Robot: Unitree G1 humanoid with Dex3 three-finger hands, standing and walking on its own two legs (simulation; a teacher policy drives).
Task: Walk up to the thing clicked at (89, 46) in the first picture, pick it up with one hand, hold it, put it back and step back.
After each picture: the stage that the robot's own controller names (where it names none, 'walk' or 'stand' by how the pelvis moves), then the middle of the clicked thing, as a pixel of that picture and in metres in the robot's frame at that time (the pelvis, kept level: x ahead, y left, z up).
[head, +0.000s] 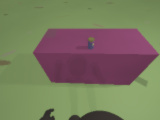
stand; (90, 43) +0.78 +0.05 -0.02
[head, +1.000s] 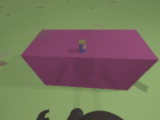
walk; (82, 46) +0.68 +0.15 +0.01
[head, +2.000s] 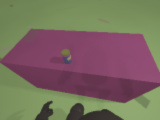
walk; (66, 56) +0.48 +0.24 +0.01
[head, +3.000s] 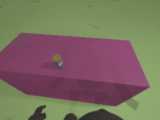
stand; (58, 62) +0.45 +0.27 +0.00
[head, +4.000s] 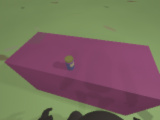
stand; (69, 63) +0.44 +0.21 +0.00
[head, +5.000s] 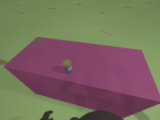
stand; (67, 66) +0.44 +0.22 -0.02
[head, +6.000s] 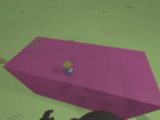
stand; (68, 68) +0.42 +0.21 -0.02
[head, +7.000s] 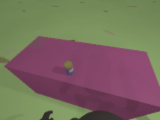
stand; (69, 68) +0.42 +0.21 -0.02
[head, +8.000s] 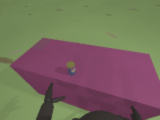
rise first; (71, 68) +0.43 +0.21 -0.02
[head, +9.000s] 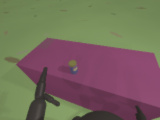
go down; (73, 67) +0.44 +0.20 -0.02
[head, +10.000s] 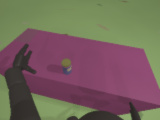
go down; (66, 67) +0.41 +0.18 +0.00
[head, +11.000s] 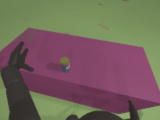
approach; (65, 65) +0.43 +0.19 +0.00
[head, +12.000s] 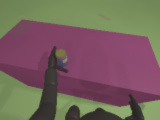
close; (62, 58) +0.44 +0.20 +0.04
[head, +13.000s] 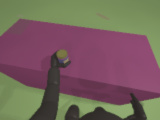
lift; (63, 58) +0.43 +0.19 +0.05
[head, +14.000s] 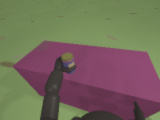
lift; (68, 63) +0.34 +0.16 +0.18
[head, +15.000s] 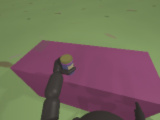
hold; (67, 65) +0.33 +0.17 +0.16
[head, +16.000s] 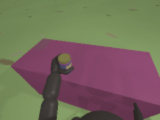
hold; (65, 64) +0.32 +0.18 +0.17
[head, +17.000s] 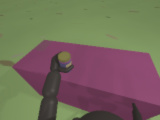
hold; (65, 62) +0.32 +0.18 +0.19
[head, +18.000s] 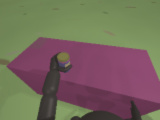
crouch; (64, 63) +0.35 +0.19 +0.15
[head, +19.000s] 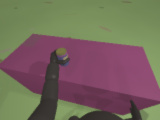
lower; (62, 57) +0.43 +0.21 +0.10
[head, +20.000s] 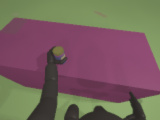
lower; (59, 56) +0.45 +0.20 +0.05
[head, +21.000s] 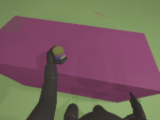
lower; (59, 55) +0.45 +0.20 +0.05
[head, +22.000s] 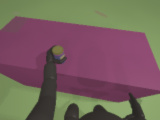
lower; (59, 55) +0.45 +0.21 +0.05
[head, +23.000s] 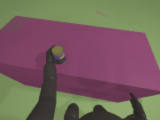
lower; (59, 55) +0.45 +0.21 +0.05
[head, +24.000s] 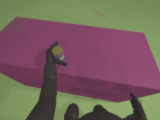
withdraw; (59, 55) +0.45 +0.21 +0.05
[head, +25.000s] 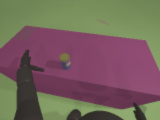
sink last; (65, 62) +0.43 +0.19 +0.03
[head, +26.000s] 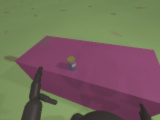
stand; (71, 63) +0.46 +0.21 +0.01
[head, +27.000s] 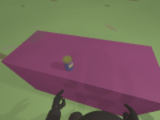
stand; (68, 63) +0.43 +0.20 +0.02
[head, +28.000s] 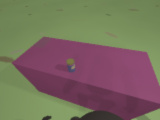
stand; (71, 65) +0.46 +0.21 -0.02
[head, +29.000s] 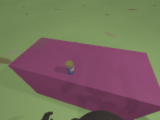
stand; (70, 67) +0.44 +0.20 -0.02
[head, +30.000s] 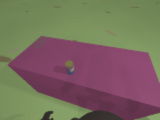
stand; (70, 68) +0.43 +0.20 -0.02
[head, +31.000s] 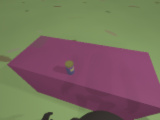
stand; (69, 67) +0.43 +0.20 -0.02
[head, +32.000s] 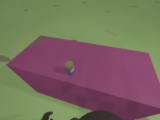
stand; (70, 68) +0.42 +0.20 -0.02
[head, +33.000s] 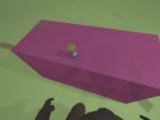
walk; (72, 52) +0.52 +0.19 +0.00
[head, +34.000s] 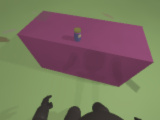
walk; (77, 34) +0.74 +0.17 +0.00
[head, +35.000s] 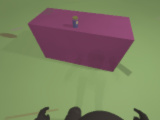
stand; (75, 22) +1.03 +0.28 +0.00
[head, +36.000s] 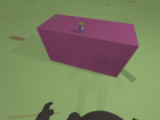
stand; (81, 27) +1.04 +0.20 -0.01
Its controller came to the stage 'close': yes
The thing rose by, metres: 0.23
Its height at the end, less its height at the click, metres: +0.00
